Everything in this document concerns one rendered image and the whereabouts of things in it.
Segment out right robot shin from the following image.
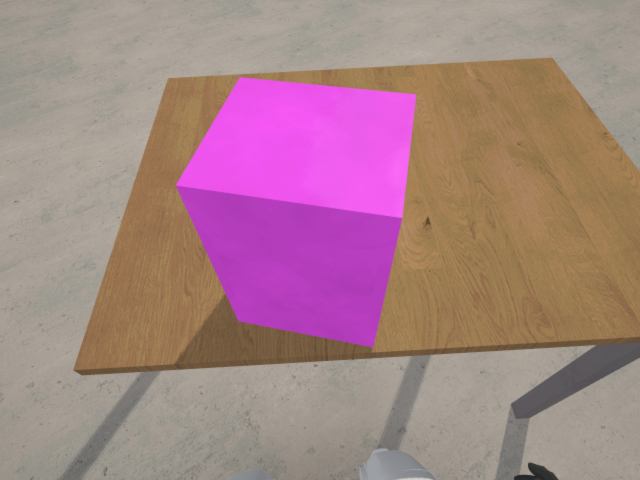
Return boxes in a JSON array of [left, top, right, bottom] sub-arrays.
[[370, 448, 389, 458]]

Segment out table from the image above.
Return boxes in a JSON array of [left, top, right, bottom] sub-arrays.
[[73, 58, 640, 419]]

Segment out right robot thigh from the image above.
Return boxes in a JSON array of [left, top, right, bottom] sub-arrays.
[[359, 450, 436, 480]]

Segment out carton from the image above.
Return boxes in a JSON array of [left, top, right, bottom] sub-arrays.
[[176, 77, 416, 347]]

